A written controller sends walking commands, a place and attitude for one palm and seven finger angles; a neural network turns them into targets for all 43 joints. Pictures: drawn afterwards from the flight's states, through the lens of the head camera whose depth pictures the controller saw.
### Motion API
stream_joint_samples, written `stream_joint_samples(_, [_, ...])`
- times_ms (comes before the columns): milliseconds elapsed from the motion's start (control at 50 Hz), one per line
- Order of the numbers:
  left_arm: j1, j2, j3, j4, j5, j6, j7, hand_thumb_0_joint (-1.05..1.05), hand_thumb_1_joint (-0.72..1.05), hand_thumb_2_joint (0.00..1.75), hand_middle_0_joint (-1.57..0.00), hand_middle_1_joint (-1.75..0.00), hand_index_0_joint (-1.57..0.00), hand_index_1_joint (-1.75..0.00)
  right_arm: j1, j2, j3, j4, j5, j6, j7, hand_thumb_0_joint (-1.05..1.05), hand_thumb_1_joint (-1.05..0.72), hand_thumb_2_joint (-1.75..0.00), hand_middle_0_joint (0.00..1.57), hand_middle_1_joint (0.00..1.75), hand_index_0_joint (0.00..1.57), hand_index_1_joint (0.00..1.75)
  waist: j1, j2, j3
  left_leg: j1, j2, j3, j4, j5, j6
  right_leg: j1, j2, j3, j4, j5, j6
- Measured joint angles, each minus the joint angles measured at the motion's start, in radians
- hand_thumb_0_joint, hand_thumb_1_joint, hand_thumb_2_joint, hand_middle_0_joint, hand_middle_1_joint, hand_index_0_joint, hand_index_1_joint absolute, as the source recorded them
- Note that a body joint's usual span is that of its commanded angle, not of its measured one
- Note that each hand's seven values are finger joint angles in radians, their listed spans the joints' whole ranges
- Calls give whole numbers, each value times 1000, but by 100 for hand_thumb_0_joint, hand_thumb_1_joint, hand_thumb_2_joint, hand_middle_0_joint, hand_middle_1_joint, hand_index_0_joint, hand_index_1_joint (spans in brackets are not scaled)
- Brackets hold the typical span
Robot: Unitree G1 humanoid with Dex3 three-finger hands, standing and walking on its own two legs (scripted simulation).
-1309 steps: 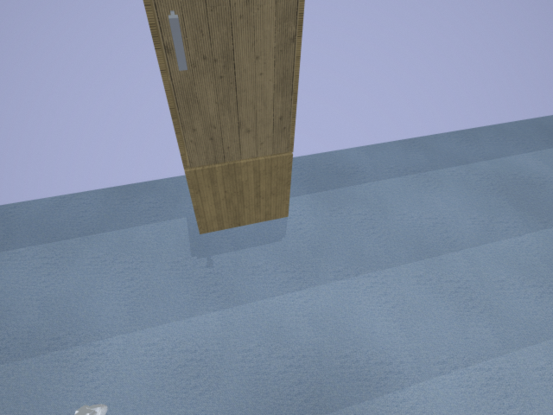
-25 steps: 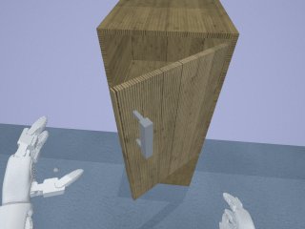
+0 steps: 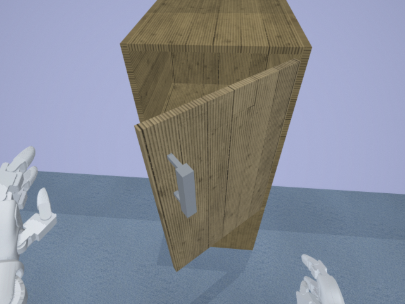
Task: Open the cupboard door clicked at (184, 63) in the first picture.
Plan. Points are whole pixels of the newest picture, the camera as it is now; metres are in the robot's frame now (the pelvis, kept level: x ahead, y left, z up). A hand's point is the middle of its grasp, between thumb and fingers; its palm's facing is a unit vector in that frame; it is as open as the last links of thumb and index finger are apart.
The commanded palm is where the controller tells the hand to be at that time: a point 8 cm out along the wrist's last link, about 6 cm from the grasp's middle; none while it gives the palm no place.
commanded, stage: draw the hand back to the body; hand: left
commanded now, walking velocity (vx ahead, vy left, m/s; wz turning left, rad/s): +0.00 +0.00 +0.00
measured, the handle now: (181, 185) +0.30 +0.09 +0.10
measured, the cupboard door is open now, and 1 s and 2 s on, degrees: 42 42 42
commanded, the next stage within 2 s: step back with the hand held close in 0.18 s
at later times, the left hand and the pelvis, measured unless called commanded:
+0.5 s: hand (56, 221) +0.18 +0.26 +0.14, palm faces +0.38 -0.80 -0.47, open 7.4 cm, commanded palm +0.13 +0.29 +0.17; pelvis -0.02 +0.00 +0.00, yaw -1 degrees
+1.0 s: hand out of the picture +0.09 +0.29 +0.15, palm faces +0.45 -0.74 -0.50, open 7.4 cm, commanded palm +0.03 +0.33 +0.17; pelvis -0.11 +0.02 -0.02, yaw +1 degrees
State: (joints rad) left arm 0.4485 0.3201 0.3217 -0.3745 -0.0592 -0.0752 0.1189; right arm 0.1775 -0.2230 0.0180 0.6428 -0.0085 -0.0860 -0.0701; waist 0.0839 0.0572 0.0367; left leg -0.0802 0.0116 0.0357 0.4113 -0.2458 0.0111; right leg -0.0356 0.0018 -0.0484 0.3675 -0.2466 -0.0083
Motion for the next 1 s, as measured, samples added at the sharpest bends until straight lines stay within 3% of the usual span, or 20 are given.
stream_joint_samples(340, [0, 10, 6, 2, -2, -10, -9, 2, 89, 90, -21, -30, -21, -30, 10, 1, -4, 1, 6, 2, -5, 1, -90, -90, 20, 30, 20, 30, -6, 5, 1, -6, 18, -6, 4, 3, -13, 0, 18, -5, -8, 8, -14])
stream_joint_samples(400, [5, 28, 46, 2, -1, -50, -14, 2, 89, 90, -21, -30, -21, -30, -2, -3, 1, -20, 9, 25, 0, 1, -90, -90, 21, 30, 20, 30, -27, 8, -7, -56, 24, -11, 28, 1, -12, -38, 24, -9, -7, 18, -13])
stream_joint_samples(480, [62, 42, 53, -26, 2, -58, -17, 1, 90, 90, -21, -30, -20, -30, -16, -8, -11, -53, 11, 56, 1, 1, -90, -90, 21, 30, 20, 30, -49, 4, -6, -108, 24, 2, 41, 9, -8, -98, 22, 3, 11, 29, -7])
stream_joint_samples(660, [125, 94, 53, -106, 8, -50, -5, 2, 89, 90, -22, -30, -21, -31, -17, -11, -41, -88, 21, 90, -18, 1, -90, -90, 20, 30, 20, 30, -66, -33, 22, -186, 8, 29, 76, 31, 13, -197, 3, 29, 77, 43, 13])
stream_joint_samples(900, [106, 104, 113, -151, 40, -108, 25, 1, 89, 90, -22, -30, -21, -31, 33, 12, -25, -114, 18, 38, -14, 1, -90, -90, 20, 30, 20, 30, -78, -58, 35, -301, -19, 20, 174, 55, 47, -307, -11, 46, 208, 37, 31])
stream_joint_samples(1000, [87, 80, 128, -148, 47, -126, 27, 1, 89, 90, -22, -30, -21, -31, 41, 23, -19, -92, 16, 14, -5, 1, -90, -90, 21, 30, 20, 30, -66, -45, 45, -347, -17, 5, 232, 37, 44, -333, -1, 44, 250, 26, 27])
